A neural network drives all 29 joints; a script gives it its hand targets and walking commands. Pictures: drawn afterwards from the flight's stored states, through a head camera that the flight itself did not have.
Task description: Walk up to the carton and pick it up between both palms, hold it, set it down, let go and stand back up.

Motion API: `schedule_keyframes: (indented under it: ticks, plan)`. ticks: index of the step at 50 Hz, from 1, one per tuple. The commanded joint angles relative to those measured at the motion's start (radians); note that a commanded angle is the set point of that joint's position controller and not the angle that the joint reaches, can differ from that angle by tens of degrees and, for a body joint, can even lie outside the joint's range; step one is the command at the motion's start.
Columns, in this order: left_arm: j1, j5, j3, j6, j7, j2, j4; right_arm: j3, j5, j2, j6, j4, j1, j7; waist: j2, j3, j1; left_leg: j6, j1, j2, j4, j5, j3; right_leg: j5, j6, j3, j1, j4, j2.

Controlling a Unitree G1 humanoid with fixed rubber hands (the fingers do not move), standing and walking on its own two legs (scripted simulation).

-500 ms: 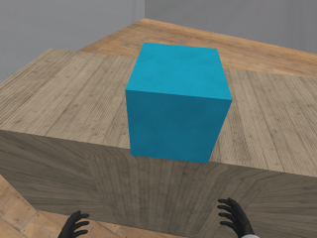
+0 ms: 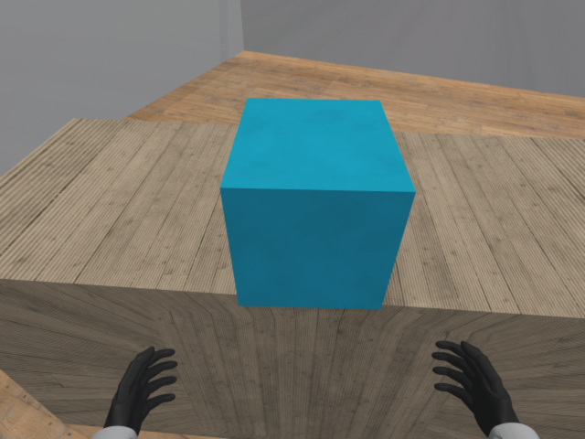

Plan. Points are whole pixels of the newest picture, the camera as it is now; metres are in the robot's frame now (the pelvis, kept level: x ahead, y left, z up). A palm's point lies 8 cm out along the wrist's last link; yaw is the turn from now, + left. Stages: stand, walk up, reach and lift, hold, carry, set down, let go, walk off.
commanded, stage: reach and lift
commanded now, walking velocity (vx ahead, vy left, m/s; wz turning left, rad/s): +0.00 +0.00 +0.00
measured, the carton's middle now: (311, 199) +0.50 +0.02 +0.10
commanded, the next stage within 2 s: none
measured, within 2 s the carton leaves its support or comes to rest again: neither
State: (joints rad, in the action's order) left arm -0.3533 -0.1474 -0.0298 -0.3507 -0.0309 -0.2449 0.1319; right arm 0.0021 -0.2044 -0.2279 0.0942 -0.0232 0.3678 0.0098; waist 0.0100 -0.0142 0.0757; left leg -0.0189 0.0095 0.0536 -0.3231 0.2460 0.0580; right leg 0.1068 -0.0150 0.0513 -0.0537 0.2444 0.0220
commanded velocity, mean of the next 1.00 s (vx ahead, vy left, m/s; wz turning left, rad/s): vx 0.00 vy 0.00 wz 0.00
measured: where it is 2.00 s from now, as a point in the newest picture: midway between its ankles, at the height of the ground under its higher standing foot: outside the picture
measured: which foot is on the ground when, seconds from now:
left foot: down 0.00-1.00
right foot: down 0.00-1.00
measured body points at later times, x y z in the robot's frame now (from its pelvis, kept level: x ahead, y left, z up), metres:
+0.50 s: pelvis -0.01 +0.00 +0.00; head -0.03 +0.00 +0.45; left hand +0.23 +0.24 +0.08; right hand +0.26 -0.21 +0.07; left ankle -0.04 +0.12 -0.75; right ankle +0.02 -0.11 -0.75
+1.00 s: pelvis +0.00 +0.00 +0.00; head +0.00 +0.01 +0.45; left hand +0.30 +0.25 +0.13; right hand +0.32 -0.21 +0.13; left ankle -0.04 +0.12 -0.75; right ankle +0.02 -0.11 -0.75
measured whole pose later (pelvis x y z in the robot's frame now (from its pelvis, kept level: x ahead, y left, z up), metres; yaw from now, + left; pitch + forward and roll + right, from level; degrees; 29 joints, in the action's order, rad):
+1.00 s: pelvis +0.00 +0.00 +0.00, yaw +1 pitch -2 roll -1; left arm 0.14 -0.27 -0.17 -0.63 -0.02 -0.34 0.16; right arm -0.03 -0.39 -0.37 0.38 0.01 -0.17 -0.08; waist 0.00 -0.02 0.00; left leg -0.01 -0.04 0.04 -0.29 0.21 0.04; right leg 0.07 -0.01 0.06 -0.09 0.19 0.01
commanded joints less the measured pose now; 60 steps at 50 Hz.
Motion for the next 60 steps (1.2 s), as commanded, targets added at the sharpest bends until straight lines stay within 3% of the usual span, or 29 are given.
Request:
schedule_keyframes:
  ticks: [1,4,8,11,13,14,17,21,22,24,25,26,27,29,32,36,47,60]
  plan:
    - [0.143,-0.030,-0.039,0.059,-0.015,-0.113,0.102,-0.060,-0.007,-0.120,-0.014,0.137,-0.114,0.004,-0.076,-0.008,0.001,-0.028,-0.284,-0.019,0.110,-0.158,-0.008,-0.029,-0.002,-0.089,0.181,-0.002,-0.003]
    - [0.197,-0.056,-0.024,0.040,-0.033,-0.105,0.137,-0.098,-0.018,-0.134,0.013,0.157,-0.160,0.002,-0.090,-0.004,-0.017,-0.032,-0.310,-0.004,0.126,-0.084,-0.013,0.020,-0.008,-0.083,0.166,0.001,-0.006]
    - [0.247,-0.076,-0.030,0.041,-0.039,-0.146,0.195,-0.097,-0.042,-0.181,0.022,0.278,-0.221,-0.002,-0.023,0.076,-0.015,-0.016,-0.274,-0.016,0.091,-0.172,-0.014,-0.076,0.000,-0.090,0.198,0.018,-0.003]
    - [0.231,-0.069,-0.056,0.015,-0.032,-0.122,0.083,-0.082,-0.040,-0.166,0.051,0.197,-0.199,-0.012,0.001,0.033,-0.012,-0.018,-0.270,-0.014,0.095,-0.158,-0.017,-0.067,0.000,-0.095,0.192,0.001,-0.012]
    - [0.271,-0.081,-0.049,-0.021,-0.028,-0.125,0.105,-0.088,-0.058,-0.173,0.081,0.188,-0.241,-0.019,-0.018,0.020,-0.026,-0.019,-0.254,-0.005,0.115,-0.139,-0.029,-0.057,-0.006,-0.096,0.191,-0.012,-0.018]
    - [0.301,-0.087,-0.058,-0.020,-0.033,-0.135,0.161,-0.099,-0.068,-0.192,0.078,0.214,-0.267,-0.021,-0.016,0.053,-0.019,-0.019,-0.243,-0.010,0.111,-0.166,-0.034,-0.082,-0.010,-0.095,0.198,-0.008,-0.012]
    - [0.292,-0.078,-0.092,-0.027,-0.020,-0.142,0.157,-0.095,-0.077,-0.191,0.083,0.264,-0.278,-0.027,-0.011,0.070,-0.007,-0.009,-0.265,-0.020,0.112,-0.160,-0.029,-0.096,-0.003,-0.105,0.224,0.001,-0.016]
    - [0.376,-0.092,-0.073,-0.027,-0.018,-0.161,0.230,-0.082,-0.108,-0.197,0.098,0.260,-0.330,-0.034,-0.045,0.096,-0.033,-0.009,-0.237,-0.020,0.094,-0.204,-0.026,-0.132,-0.005,-0.108,0.201,0.009,-0.013]
    - [0.384,-0.096,-0.089,-0.035,-0.017,-0.166,0.181,-0.089,-0.105,-0.199,0.106,0.247,-0.362,-0.033,-0.028,0.091,-0.023,-0.006,-0.245,-0.017,0.103,-0.166,-0.026,-0.096,0.002,-0.097,0.196,0.006,-0.015]
    - [0.426,-0.111,-0.100,-0.050,-0.019,-0.172,0.155,-0.097,-0.105,-0.210,0.127,0.224,-0.400,-0.038,-0.009,0.081,-0.037,0.002,-0.274,-0.017,0.113,-0.115,-0.026,-0.062,0.000,-0.108,0.195,-0.006,-0.020]
    - [0.246,-0.125,-0.097,-0.030,-0.004,-0.187,0.203,-0.129,-0.107,-0.180,0.103,0.304,-0.192,-0.053,0.040,0.114,-0.076,-0.001,-0.231,-0.031,0.126,-0.152,0.002,-0.110,0.001,-0.105,0.215,-0.040,-0.026]
    - [0.321,-0.124,-0.113,-0.020,0.001,-0.199,0.238,-0.117,-0.099,-0.184,0.093,0.327,-0.269,-0.068,0.022,0.149,-0.058,0.003,-0.227,-0.033,0.115,-0.191,-0.007,-0.144,0.002,-0.100,0.232,-0.029,-0.029]
    - [0.330,-0.118,-0.107,-0.020,0.007,-0.198,0.201,-0.104,-0.099,-0.173,0.102,0.297,-0.279,-0.069,-0.009,0.123,-0.066,-0.002,-0.233,-0.036,0.110,-0.202,-0.008,-0.164,0.000,-0.101,0.218,-0.024,-0.031]
    - [0.378,-0.115,-0.125,-0.035,0.018,-0.196,0.162,-0.092,-0.104,-0.169,0.134,0.271,-0.338,-0.060,-0.041,0.077,-0.049,-0.009,-0.245,-0.029,0.120,-0.140,-0.010,-0.063,-0.018,-0.095,0.180,-0.045,-0.034]
    - [0.461,-0.133,-0.132,-0.074,0.005,-0.216,0.201,-0.106,-0.107,-0.195,0.165,0.288,-0.464,-0.050,-0.049,0.065,-0.044,-0.007,-0.302,-0.025,0.136,-0.033,-0.007,0.035,-0.027,-0.085,0.173,-0.046,-0.025]
    - [0.538,-0.157,-0.131,-0.101,-0.013,-0.228,0.201,-0.121,-0.115,-0.227,0.179,0.274,-0.564,-0.049,-0.042,0.131,-0.050,-0.008,-0.302,-0.027,0.122,-0.070,-0.001,-0.028,-0.020,-0.077,0.187,-0.014,-0.012]
    - [0.689,-0.124,-0.194,-0.254,0.015,-0.244,0.173,-0.102,-0.190,-0.297,0.264,0.181,-0.735,-0.099,-0.010,0.253,-0.085,-0.012,-0.206,-0.055,0.077,-0.350,-0.019,-0.312,-0.010,-0.079,0.290,0.003,0.003]
    - [0.979,-0.123,-0.200,-0.362,-0.001,-0.285,0.094,-0.112,-0.236,-0.387,0.343,0.021,-1.044,-0.082,-0.050,0.311,-0.092,-0.016,-0.195,-0.052,0.063,-0.351,-0.037,-0.265,-0.024,-0.056,0.230,0.012,0.018]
